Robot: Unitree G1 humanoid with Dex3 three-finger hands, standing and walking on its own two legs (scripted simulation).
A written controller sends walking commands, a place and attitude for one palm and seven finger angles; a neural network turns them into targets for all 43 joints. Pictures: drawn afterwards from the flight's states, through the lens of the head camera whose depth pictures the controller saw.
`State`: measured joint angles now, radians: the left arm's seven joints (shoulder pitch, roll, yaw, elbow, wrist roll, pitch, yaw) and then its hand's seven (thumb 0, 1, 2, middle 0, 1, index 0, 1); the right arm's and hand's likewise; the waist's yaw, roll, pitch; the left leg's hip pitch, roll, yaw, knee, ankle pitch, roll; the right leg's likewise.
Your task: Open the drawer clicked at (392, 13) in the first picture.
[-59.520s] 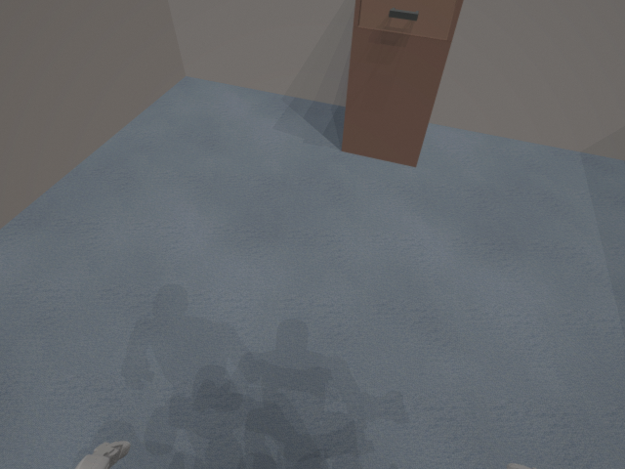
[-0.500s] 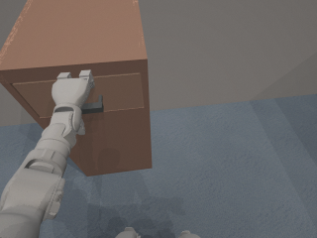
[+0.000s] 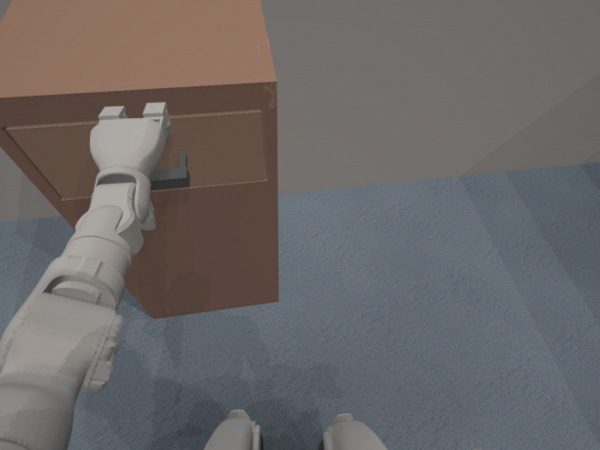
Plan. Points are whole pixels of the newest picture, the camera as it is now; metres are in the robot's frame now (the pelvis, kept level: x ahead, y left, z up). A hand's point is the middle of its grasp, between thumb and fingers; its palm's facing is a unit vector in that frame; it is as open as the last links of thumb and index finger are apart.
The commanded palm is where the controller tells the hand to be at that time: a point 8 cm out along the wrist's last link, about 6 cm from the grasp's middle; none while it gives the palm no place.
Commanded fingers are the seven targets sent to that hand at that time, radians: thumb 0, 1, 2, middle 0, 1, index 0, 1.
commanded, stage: lower the fingers behind the handle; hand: left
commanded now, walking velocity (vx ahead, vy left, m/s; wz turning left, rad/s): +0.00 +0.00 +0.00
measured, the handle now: (153, 170) +0.54 +0.21 +0.01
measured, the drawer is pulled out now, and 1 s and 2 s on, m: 0.00 0.00 0.00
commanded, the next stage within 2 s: lift the fingers back up to retry in 0.54 s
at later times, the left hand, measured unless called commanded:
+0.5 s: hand (143, 168) +0.50 +0.21 +0.06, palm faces +0.08 +0.02 -1.00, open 13.7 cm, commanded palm +0.48 +0.24 +0.03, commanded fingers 0.00 -0.50 0.30 -0.30 -1.20 -0.30 -1.20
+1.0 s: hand (142, 168) +0.49 +0.21 +0.06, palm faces +0.03 +0.01 -1.00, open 13.7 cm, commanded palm +0.49 +0.24 +0.08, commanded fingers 0.00 -0.50 0.30 -0.30 -1.20 -0.30 -1.20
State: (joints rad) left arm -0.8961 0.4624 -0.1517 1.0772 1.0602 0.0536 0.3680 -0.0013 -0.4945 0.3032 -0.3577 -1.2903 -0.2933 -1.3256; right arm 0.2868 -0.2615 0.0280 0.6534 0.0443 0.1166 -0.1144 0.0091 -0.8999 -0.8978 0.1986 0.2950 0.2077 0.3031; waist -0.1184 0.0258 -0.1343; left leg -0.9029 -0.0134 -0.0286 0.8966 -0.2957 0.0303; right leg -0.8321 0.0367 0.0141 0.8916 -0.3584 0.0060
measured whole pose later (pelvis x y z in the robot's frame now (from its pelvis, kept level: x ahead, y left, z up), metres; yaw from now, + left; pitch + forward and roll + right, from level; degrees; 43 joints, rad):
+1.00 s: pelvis -0.01 +0.02 +0.00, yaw -1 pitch +16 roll -2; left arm -0.93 0.46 -0.17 1.09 1.04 0.12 0.33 0.00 -0.49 0.30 -0.35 -1.28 -0.30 -1.32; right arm 0.31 -0.25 0.05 0.64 0.05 0.12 -0.13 0.01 -0.90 -0.90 0.20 0.30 0.21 0.30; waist -0.14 0.04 -0.12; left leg -0.92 -0.02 -0.01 0.91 -0.30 0.05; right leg -0.84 0.03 0.04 0.89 -0.34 0.03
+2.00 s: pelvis +0.05 -0.02 +0.03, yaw +0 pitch +14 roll -1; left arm -0.68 0.44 -0.08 0.95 1.05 -0.03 0.34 0.00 -0.49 0.30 -0.39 -1.22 -0.35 -1.25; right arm 0.28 -0.26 -0.01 0.69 0.04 0.13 -0.10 0.01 -0.90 -0.90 0.20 0.29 0.21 0.30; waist -0.06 0.06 -0.13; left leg -0.68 -0.01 -0.05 0.74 -0.31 0.00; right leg -0.61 0.05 0.01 0.73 -0.37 -0.03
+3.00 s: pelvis +0.04 +0.00 +0.03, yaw -1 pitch +14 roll -1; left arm -0.72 0.43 -0.09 1.00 1.07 -0.02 0.37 0.00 -0.49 0.30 -0.39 -1.24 -0.35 -1.23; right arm 0.28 -0.25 -0.01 0.69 0.04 0.13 -0.09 0.01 -0.90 -0.90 0.20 0.29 0.21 0.30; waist -0.07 0.05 -0.12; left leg -0.69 -0.02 -0.02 0.75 -0.30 0.02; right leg -0.63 0.04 0.03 0.74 -0.35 0.00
